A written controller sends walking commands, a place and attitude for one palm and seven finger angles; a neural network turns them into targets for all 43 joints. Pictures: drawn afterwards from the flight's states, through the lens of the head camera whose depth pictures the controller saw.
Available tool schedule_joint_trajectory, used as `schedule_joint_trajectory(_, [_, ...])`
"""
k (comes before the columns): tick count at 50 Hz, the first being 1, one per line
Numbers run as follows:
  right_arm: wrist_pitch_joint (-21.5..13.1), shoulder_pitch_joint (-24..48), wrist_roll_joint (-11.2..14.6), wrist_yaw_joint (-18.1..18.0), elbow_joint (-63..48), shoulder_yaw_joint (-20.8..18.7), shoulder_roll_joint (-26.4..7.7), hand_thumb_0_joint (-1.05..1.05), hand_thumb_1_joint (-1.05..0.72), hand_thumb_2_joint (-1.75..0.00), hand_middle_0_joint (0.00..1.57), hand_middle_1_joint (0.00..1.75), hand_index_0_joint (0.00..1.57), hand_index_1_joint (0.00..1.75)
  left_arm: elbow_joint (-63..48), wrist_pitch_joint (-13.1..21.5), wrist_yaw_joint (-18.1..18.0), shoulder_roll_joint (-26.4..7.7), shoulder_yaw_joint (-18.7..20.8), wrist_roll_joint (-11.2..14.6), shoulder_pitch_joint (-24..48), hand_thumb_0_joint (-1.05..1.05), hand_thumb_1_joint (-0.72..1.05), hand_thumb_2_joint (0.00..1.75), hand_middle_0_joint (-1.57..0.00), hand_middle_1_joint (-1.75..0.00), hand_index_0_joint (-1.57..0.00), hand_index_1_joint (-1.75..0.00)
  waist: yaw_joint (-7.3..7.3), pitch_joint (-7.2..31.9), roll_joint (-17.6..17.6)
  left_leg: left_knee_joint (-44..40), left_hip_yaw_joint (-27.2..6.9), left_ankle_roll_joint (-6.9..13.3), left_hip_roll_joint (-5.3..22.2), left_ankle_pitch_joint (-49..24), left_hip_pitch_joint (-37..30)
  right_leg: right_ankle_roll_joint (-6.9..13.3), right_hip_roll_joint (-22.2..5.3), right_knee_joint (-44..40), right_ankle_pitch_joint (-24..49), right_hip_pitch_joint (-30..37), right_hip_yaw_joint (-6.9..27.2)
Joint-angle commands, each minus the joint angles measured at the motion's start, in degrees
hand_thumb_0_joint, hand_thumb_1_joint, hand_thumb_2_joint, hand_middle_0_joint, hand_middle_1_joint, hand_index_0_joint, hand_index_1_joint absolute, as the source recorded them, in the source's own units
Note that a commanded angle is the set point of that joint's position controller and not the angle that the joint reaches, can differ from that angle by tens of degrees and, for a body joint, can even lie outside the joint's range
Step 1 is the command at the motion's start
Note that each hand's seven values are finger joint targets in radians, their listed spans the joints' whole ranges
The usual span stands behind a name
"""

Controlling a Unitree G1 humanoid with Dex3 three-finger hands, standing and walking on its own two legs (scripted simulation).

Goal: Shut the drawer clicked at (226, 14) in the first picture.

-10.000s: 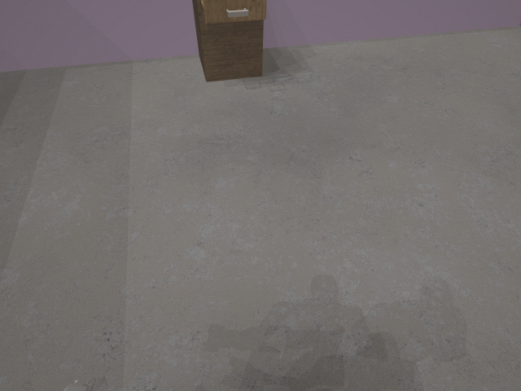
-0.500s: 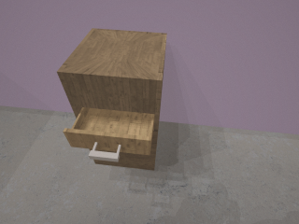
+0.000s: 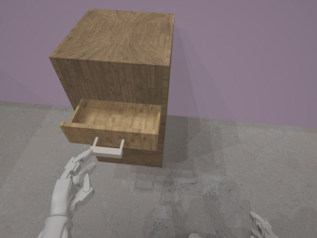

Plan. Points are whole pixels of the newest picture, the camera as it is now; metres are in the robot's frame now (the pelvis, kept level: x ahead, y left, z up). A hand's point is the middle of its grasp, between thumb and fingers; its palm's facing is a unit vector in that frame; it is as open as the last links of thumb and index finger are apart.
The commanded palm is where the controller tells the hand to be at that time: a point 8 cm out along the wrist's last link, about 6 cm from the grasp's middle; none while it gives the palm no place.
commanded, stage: raise the hand and make a fist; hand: left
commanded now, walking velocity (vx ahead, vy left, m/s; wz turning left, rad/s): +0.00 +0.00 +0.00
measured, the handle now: (107, 146) +0.48 +0.21 -0.19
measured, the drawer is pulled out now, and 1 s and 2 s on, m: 0.15 0.15 0.15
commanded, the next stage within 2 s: bring the fist close to the handle in 1.64 s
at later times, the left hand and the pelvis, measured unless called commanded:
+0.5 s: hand (98, 202) +0.23 +0.17 -0.08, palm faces -0.16 -0.99 -0.02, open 4.2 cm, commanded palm +0.22 +0.23 -0.06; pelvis -0.02 -0.02 -0.11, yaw +1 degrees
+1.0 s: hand (98, 193) +0.26 +0.18 -0.09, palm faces -0.12 -0.99 -0.02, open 3.1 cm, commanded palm +0.26 +0.23 -0.08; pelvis -0.02 +0.00 -0.11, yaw +0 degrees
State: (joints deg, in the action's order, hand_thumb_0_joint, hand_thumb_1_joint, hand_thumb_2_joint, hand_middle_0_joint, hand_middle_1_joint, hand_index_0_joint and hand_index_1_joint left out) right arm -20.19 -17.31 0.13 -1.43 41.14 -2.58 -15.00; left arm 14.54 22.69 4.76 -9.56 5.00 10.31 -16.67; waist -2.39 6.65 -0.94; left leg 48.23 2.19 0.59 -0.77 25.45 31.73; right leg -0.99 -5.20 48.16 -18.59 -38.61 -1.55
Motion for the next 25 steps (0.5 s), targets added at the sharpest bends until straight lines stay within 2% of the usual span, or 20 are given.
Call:
schedule_joint_trajectory(1, [-3.3,7.4,0.4,2.9,-15.5,-3.9,-6.7,0.00,-0.90,-0.90,0.20,0.30,0.20,0.30,2.2,18.7,16.0,-7.0,8.1,2.0,-10.4,0.00,0.90,0.90,-0.48,-0.60,-0.48,-0.60,5.13,5.5,-4.6,7.2,-0.7,-1.7,-1.9,-3.6,20.2,4.0,2.8,6.3,-6.3,-0.8,0.3])
schedule_joint_trajectory(2, [-2.7,8.6,0.8,2.9,-17.5,-4.4,-6.8,0.00,-0.90,-0.90,0.20,0.30,0.20,0.30,2.5,18.7,17.8,-8.1,9.7,2.5,-11.5,0.00,0.90,0.90,-0.50,-0.62,-0.50,-0.62,6.29,7.2,-3.4,9.1,0.0,-1.1,-2.2,-3.3,21.9,3.9,3.0,8.3,-5.6,-1.6,1.3])
schedule_joint_trajectory(3, [-1.8,9.3,1.1,2.8,-19.7,-4.3,-6.8,0.00,-0.90,-0.90,0.20,0.30,0.20,0.30,0.0,17.2,19.0,-7.7,9.2,3.7,-10.5,0.00,0.90,0.90,-0.52,-0.65,-0.52,-0.65,6.43,9.0,-4.0,10.2,0.5,-0.6,-2.6,-2.9,23.2,3.5,2.9,9.0,-5.1,-1.0,2.0])
schedule_joint_trajectory(4, [-0.8,10.0,1.5,2.5,-21.9,-4.4,-6.9,0.00,-0.90,-0.90,0.20,0.30,0.20,0.30,-3.7,14.9,19.4,-8.5,10.0,5.0,-10.0,0.00,0.90,0.90,-0.54,-0.67,-0.54,-0.67,6.83,11.6,-2.2,11.1,0.9,-0.3,-2.9,-3.1,23.3,3.2,3.0,9.3,-4.5,-0.1,2.8])
schedule_joint_trajectory(5, [0.3,9.7,1.6,2.0,-23.2,-4.3,-6.9,0.00,-0.90,-0.90,0.20,0.30,0.20,0.30,-7.8,12.8,19.7,-9.7,10.5,6.2,-7.2,0.00,0.90,0.90,-0.56,-0.69,-0.56,-0.69,6.75,12.5,0.3,11.9,0.3,-0.3,-2.8,-3.4,23.1,3.5,3.5,10.3,-4.4,-1.0,3.3])
schedule_joint_trajectory(7, [1.6,9.1,1.7,1.3,-24.5,-4.1,-6.2,0.00,-0.90,-0.90,0.20,0.30,0.20,0.30,-16.5,10.6,18.4,-10.6,11.4,6.7,-3.8,0.00,0.90,0.90,-0.60,-0.73,-0.60,-0.73,5.87,16.6,3.8,14.1,-0.5,0.1,-1.8,-6.3,22.8,3.2,3.8,12.5,-0.8,-1.4,3.4])
schedule_joint_trajectory(9, [2.2,7.6,1.3,0.7,-23.4,-4.0,-5.4,0.00,-0.90,-0.90,0.20,0.30,0.20,0.30,-24.8,11.5,16.4,-10.9,11.7,6.6,0.0,0.00,0.90,0.90,-0.64,-0.78,-0.64,-0.78,3.98,19.4,5.5,17.1,-1.5,0.3,-0.7,-10.4,21.9,2.9,4.3,15.2,4.5,-2.5,3.0])
schedule_joint_trajectory(10, [2.7,6.6,0.7,0.4,-22.7,-3.6,-5.6,0.00,-0.90,-0.90,0.20,0.30,0.20,0.30,-28.2,12.2,16.5,-12.1,11.5,7.0,3.6,0.00,0.90,0.90,-0.66,-0.80,-0.66,-0.80,2.27,19.3,4.5,19.6,-2.1,0.5,-0.3,-11.6,22.7,2.9,4.9,16.7,6.0,-4.2,3.2])
schedule_joint_trajectory(11, [2.8,6.6,0.6,0.2,-21.8,-3.6,-5.4,0.00,-0.90,-0.90,0.20,0.30,0.20,0.30,-29.8,12.7,16.6,-12.0,11.4,6.4,3.9,0.00,0.90,0.90,-0.68,-0.82,-0.68,-0.82,1.83,20.7,5.8,20.7,-2.3,0.6,0.1,-12.0,22.7,2.8,4.6,17.0,6.3,-4.9,3.2])
schedule_joint_trajectory(12, [2.8,6.5,0.6,0.0,-20.9,-3.4,-5.3,0.00,-0.90,-0.90,0.20,0.30,0.20,0.30,-28.7,12.8,17.2,-10.4,9.8,6.3,2.6,0.00,0.90,0.90,-0.70,-0.84,-0.70,-0.84,0.96,19.6,6.1,21.6,-2.5,0.6,0.3,-11.7,23.3,2.6,4.7,17.0,5.8,-6.4,2.9])
schedule_joint_trajectory(14, [2.0,6.7,0.7,-0.5,-19.0,-2.8,-6.3,0.00,-0.90,-0.90,0.20,0.30,0.20,0.30,-27.9,12.8,18.9,-10.3,7.9,6.4,6.8,0.00,0.90,0.90,-0.74,-0.88,-0.74,-0.88,-1.03,18.5,5.7,23.5,-3.1,0.9,0.5,-9.3,25.4,2.3,4.8,17.3,2.3,-10.0,2.5])
schedule_joint_trajectory(15, [2.3,6.5,0.6,-0.9,-18.2,-2.2,-7.1,0.00,-0.90,-0.90,0.20,0.30,0.20,0.30,-24.7,11.5,20.6,-9.9,6.7,7.0,8.4,0.00,0.90,0.90,-0.76,-0.91,-0.76,-0.91,-2.38,16.5,3.9,25.2,-3.5,1.1,0.6,-8.8,26.8,2.5,5.5,18.0,1.3,-12.4,2.2])
schedule_joint_trajectory(16, [2.0,6.7,0.9,-1.1,-17.8,-2.3,-7.5,0.00,-0.90,-0.90,0.20,0.30,0.20,0.30,-24.3,10.5,21.7,-10.1,6.4,6.9,9.4,0.00,0.90,0.90,-0.78,-0.93,-0.78,-0.93,-2.29,18.7,3.4,25.3,-3.6,1.1,0.5,-7.3,27.1,2.0,5.2,17.9,-0.3,-12.8,1.9])
schedule_joint_trajectory(18, [1.5,7.3,1.4,-1.3,-17.7,-2.3,-7.7,0.00,-0.90,-0.90,0.20,0.30,0.20,0.30,-22.5,7.0,23.1,-10.8,7.1,7.4,7.6,0.00,0.90,0.90,-0.82,-0.97,-0.82,-0.97,-1.08,22.0,2.9,24.9,-3.6,1.2,0.2,-6.2,28.4,1.6,4.6,17.4,-2.0,-10.6,2.2])
schedule_joint_trajectory(20, [2.3,7.8,1.8,-1.5,-17.8,-2.1,-8.2,0.00,-0.90,-0.90,0.20,0.30,0.20,0.30,-18.3,2.6,23.6,-13.9,11.0,8.0,6.7,0.00,0.90,0.90,-0.86,-1.01,-0.86,-1.01,0.19,22.9,0.3,24.7,-3.6,1.1,0.2,-6.3,29.9,1.8,4.7,17.7,-2.8,-9.2,2.1])
schedule_joint_trajectory(21, [2.6,8.0,1.9,-1.4,-18.5,-2.0,-7.9,0.00,-0.90,-0.90,0.20,0.30,0.20,0.30,-21.2,1.6,23.4,-13.8,11.5,8.1,7.7,0.00,0.90,0.90,-0.88,-1.04,-0.88,-1.04,0.91,26.4,1.0,24.1,-3.6,1.1,0.0,-7.8,29.0,1.6,4.3,18.1,-0.6,-7.5,2.0])
schedule_joint_trajectory(22, [2.9,8.6,1.9,-1.1,-19.1,-2.1,-7.3,0.00,-0.90,-0.90,0.20,0.30,0.20,0.30,-21.7,0.3,22.7,-14.1,12.4,8.4,6.1,0.00,0.90,0.90,-0.90,-1.06,-0.90,-1.06,1.96,27.5,1.5,23.1,-3.5,1.0,-0.2,-8.1,28.9,1.6,3.9,17.6,-0.8,-5.8,2.2])
schedule_joint_trajectory(25, [4.1,9.2,1.7,-0.7,-19.8,-1.8,-6.4,0.00,-0.90,-0.90,0.20,0.30,0.20,0.30,-21.0,-1.4,19.5,-14.8,15.0,8.8,5.2,0.00,0.90,0.90,-0.96,-1.12,-0.96,-1.12,3.39,27.5,-0.5,21.8,-3.8,0.8,-0.1,-9.1,29.4,1.8,4.2,18.4,-1.1,-5.6,1.2])
